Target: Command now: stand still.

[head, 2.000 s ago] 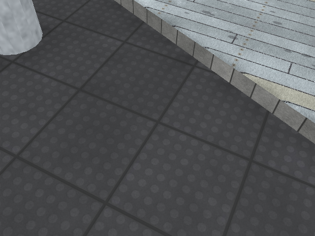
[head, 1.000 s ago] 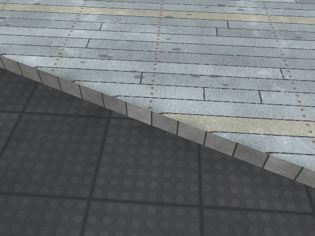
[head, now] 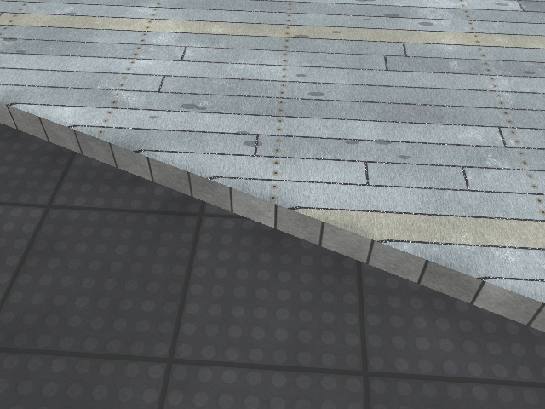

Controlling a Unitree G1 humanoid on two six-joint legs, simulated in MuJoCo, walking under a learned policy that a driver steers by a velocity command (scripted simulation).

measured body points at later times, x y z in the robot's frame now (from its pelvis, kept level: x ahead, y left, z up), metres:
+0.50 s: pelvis +0.01 +0.02 +0.00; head +0.01 +0.02 +0.45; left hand -0.01 +0.23 -0.17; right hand -0.03 -0.20 -0.16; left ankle -0.06 +0.07 -0.74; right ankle +0.02 -0.11 -0.74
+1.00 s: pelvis +0.02 +0.02 +0.00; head +0.02 +0.03 +0.45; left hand -0.01 +0.23 -0.17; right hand -0.04 -0.19 -0.16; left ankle -0.06 +0.07 -0.74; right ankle +0.02 -0.11 -0.74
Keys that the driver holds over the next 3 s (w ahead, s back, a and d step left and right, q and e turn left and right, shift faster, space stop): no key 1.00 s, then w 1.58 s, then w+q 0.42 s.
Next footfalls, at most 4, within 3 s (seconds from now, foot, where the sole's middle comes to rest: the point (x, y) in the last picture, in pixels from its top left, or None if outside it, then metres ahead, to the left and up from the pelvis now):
1.42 right None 0.27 -0.13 -0.78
1.96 left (270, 376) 0.61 0.03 -0.78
2.50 right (336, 292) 0.86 -0.15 -0.78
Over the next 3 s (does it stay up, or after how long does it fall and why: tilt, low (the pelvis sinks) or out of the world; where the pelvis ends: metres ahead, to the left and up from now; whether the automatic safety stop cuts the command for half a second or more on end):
stays up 0.99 -0.06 -0.01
